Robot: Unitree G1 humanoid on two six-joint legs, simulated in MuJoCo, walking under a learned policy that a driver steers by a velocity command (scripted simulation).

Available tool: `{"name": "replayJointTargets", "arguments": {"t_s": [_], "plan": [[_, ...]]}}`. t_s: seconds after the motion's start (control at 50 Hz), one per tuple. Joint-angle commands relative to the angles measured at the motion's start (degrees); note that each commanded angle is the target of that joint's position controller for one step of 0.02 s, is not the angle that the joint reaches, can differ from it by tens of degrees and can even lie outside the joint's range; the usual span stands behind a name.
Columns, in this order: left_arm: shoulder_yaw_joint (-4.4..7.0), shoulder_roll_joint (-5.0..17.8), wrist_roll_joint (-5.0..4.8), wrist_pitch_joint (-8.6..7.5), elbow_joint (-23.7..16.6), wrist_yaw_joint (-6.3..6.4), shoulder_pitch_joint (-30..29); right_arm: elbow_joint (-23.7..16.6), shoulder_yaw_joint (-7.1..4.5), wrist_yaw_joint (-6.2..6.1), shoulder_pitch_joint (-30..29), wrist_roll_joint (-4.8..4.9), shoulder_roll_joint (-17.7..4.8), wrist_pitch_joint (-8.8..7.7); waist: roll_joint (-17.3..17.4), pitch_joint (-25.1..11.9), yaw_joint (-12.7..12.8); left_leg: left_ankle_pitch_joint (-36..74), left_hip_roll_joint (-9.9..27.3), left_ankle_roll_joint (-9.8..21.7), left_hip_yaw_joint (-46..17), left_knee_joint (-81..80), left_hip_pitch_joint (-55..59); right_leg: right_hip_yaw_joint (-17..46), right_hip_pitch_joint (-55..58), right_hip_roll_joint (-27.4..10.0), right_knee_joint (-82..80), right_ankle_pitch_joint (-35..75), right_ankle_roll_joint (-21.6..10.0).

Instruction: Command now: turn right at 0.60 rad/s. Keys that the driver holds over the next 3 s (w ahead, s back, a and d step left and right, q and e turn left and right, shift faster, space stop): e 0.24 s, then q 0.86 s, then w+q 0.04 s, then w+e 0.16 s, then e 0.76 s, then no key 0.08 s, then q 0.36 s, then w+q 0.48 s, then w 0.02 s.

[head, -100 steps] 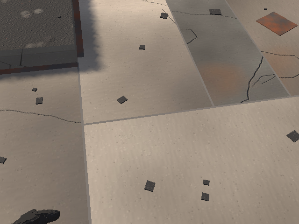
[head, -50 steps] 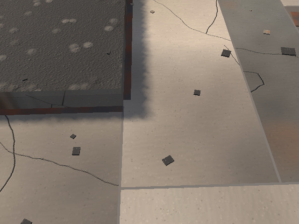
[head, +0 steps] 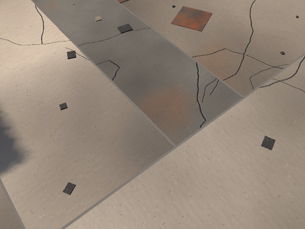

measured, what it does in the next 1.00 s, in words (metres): steps on the spot: left foot, then left foot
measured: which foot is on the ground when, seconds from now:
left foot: up 0.00-0.40, down 0.42-0.72, up 0.74-0.96, down 0.98-1.00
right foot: down 0.00-0.98, up 1.00-1.00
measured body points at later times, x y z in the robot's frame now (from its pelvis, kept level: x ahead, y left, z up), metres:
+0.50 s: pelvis +0.02 +0.00 +0.01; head +0.04 +0.01 +0.45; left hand +0.23 +0.22 -0.09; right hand +0.10 -0.29 -0.10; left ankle +0.05 +0.13 -0.73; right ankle +0.01 -0.11 -0.73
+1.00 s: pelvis +0.02 +0.05 +0.00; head +0.06 +0.07 +0.44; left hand +0.11 +0.35 -0.11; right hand +0.23 -0.21 -0.08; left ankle +0.02 +0.15 -0.73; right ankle +0.00 -0.11 -0.73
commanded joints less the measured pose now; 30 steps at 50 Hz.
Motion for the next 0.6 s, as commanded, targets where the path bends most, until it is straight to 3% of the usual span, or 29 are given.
{"name": "replayJointTargets", "arguments": {"t_s": [0.02,0.04,0.06,0.08,0.1,0.16,0.24,0.3,0.36,0.4,0.42,0.44,0.46,0.5,0.56,0.6], "plan": [[3.94,14.9,2.26,-2.27,-4.1,0.32,8.0,-6.1,-0.82,-0.24,-3.6,-1.86,-4.8,-1.09,-15.1,-13.4,4.8,-19.6,-6.5,-1.5,-7.9,31.1,-22.1,32.3,17.9,-23.0,-10.3,42.1,-20.6],[3.42,12.7,2.36,-3.60,-3.6,-0.16,6.4,-6.4,-1.46,-0.60,-5.0,-0.40,-6.7,-0.83,-10.0,-11.5,4.4,-15.9,-5.0,-0.9,-10.7,35.0,-23.1,27.7,16.1,-19.9,-11.7,35.5,-19.6],[3.09,11.2,1.53,-4.30,-3.2,0.08,3.6,-6.2,-1.73,-0.86,-4.3,0.16,-7.1,-0.69,-8.7,-9.0,2.7,-10.5,-3.8,-0.1,-11.4,33.8,-23.3,23.3,14.1,-16.2,-12.0,29.3,-16.0],[2.64,9.8,0.77,-4.30,-3.3,0.47,1.2,-5.2,-1.96,-1.29,-3.6,-0.27,-7.3,-0.57,-6.8,-8.1,1.7,-6.6,-3.2,0.0,-12.0,31.6,-23.2,21.2,13.1,-13.8,-12.0,24.9,-13.3],[2.21,9.3,0.38,-4.12,-3.6,0.87,-0.4,-5.1,-2.14,-1.46,-2.9,-0.72,-7.7,-0.45,-7.5,-7.6,0.8,-3.6,-3.6,-0.4,-11.9,30.6,-21.4,19.8,11.0,-12.4,-12.2,25.7,-12.5],[1.87,8.8,0.82,-3.87,-4.3,1.67,-0.5,-4.9,-1.88,-1.11,-1.1,-0.36,-6.2,-0.66,-8.2,-9.5,0.1,1.2,-5.6,-1.5,-11.6,26.4,-18.1,18.8,10.5,-10.4,-12.5,25.7,-12.7],[2.35,10.0,0.63,-3.30,-4.1,2.16,0.5,-5.9,-1.29,-0.95,-3.0,-0.41,-5.0,-0.83,-8.8,-8.7,1.4,1.8,-6.8,-2.5,-12.5,15.1,-16.2,21.8,10.2,-9.7,-11.8,19.0,-12.8],[1.46,8.2,1.43,-3.04,-4.0,1.90,-0.7,-5.0,-0.92,-0.30,-1.0,-0.06,-4.8,-0.80,-9.7,-9.4,2.0,2.1,-5.7,-2.3,-11.1,10.1,-10.1,20.6,7.2,-9.9,-11.0,16.6,-12.5],[-0.32,4.7,2.08,-3.10,-2.3,1.20,-1.3,-5.0,-0.18,0.45,-0.7,-0.11,-3.5,-1.10,-9.4,-9.0,2.1,3.0,-4.6,-1.3,-10.0,3.0,-3.1,20.1,4.3,-9.7,-10.0,15.3,-11.7],[-1.46,2.6,2.02,-3.52,-0.5,0.70,-1.6,-4.3,0.58,1.07,1.1,-0.63,-2.0,-1.65,-7.5,-7.8,-0.1,14.3,-5.0,0.3,-9.0,-11.2,4.9,17.9,1.5,-7.5,-9.4,10.3,-8.6],[-1.65,2.3,2.76,-4.11,0.7,0.58,1.0,-4.7,0.56,0.99,0.8,-1.32,-3.6,-1.83,-5.2,-7.5,0.9,21.2,-3.0,1.5,-12.3,-12.9,7.7,16.4,0.5,-5.1,-8.3,6.1,-5.7],[-1.35,3.4,3.92,-4.58,1.3,0.55,4.2,-5.9,-0.13,0.65,-0.1,-1.32,-8.4,-1.85,1.8,-7.3,4.2,32.7,2.5,4.4,-18.7,-11.8,7.8,12.2,0.0,-0.6,-3.9,-0.4,-2.8],[-1.19,3.0,4.01,-4.73,1.2,0.84,5.4,-5.3,-0.15,0.67,-2.4,-0.84,-9.0,-1.78,7.2,-7.2,6.5,24.7,3.5,8.7,-20.8,-12.1,1.3,8.2,3.9,1.9,-5.2,-1.9,-0.2],[-0.19,6.0,2.84,-4.39,1.0,1.96,-0.6,-5.8,-0.07,0.82,-2.5,-0.37,-7.7,-1.92,6.8,-4.9,2.7,15.1,1.8,8.6,-22.5,-14.3,-3.4,6.3,6.3,2.1,-2.6,0.9,0.6],[0.13,4.5,2.27,-3.47,0.5,2.83,-0.3,-6.0,-0.38,0.39,-0.9,0.30,-8.8,-2.35,9.0,-5.2,2.2,17.2,1.7,9.0,-25.4,-13.2,-2.7,4.9,5.2,2.3,-0.8,1.5,0.2],[0.35,3.3,2.01,-3.73,0.6,2.77,0.3,-6.5,-0.51,-0.18,-0.1,0.59,-8.4,-1.78,8.0,-6.2,1.7,18.8,1.2,9.8,-26.8,-11.6,-2.1,4.0,4.6,2.6,-0.3,1.6,0.2]]}}
Next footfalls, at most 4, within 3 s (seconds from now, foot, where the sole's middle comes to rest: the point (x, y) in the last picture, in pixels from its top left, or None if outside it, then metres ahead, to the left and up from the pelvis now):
0.42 left None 0.09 0.13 -0.77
0.98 left None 0.06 0.15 -0.77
1.54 right None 0.21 -0.04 -0.77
2.00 left None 0.24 0.18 -0.77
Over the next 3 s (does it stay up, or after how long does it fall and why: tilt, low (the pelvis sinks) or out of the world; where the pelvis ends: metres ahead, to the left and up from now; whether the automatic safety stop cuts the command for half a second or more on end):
stays up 0.29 0.12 0.02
